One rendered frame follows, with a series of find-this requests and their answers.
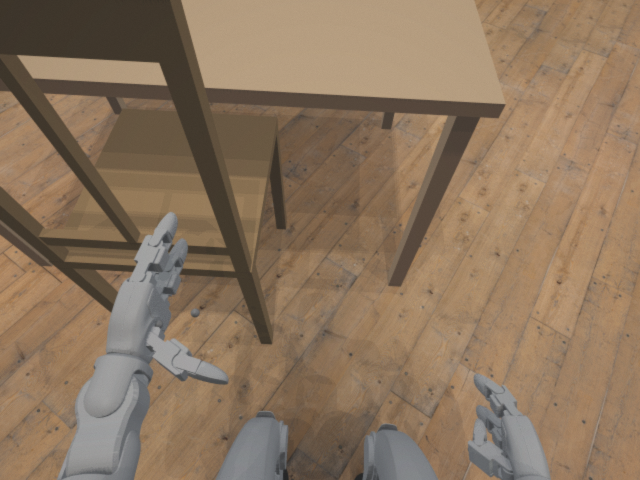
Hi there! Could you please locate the robot left thigh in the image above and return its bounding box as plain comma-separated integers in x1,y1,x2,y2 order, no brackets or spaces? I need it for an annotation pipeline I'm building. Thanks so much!
215,417,288,480

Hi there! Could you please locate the table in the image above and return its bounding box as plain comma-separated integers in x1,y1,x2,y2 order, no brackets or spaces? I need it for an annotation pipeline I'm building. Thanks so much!
0,0,506,287

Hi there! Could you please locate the robot right thigh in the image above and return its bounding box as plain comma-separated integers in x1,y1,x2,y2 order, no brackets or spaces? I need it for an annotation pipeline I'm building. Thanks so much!
364,430,438,480

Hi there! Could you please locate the chair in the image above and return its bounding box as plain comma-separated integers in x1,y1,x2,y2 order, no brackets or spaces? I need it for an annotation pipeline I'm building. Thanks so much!
0,0,287,344

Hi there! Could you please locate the robot right hand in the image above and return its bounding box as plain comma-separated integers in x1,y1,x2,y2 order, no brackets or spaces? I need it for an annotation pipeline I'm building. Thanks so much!
468,373,551,480

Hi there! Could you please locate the left robot forearm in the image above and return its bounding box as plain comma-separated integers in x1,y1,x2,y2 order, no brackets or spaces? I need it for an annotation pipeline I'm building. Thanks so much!
57,353,153,480

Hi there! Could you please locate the robot left hand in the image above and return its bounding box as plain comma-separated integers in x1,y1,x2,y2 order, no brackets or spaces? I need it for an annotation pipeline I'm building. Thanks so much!
106,212,229,385

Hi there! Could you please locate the robot thigh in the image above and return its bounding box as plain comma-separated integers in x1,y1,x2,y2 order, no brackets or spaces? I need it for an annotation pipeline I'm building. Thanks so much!
364,430,438,480
215,417,288,480

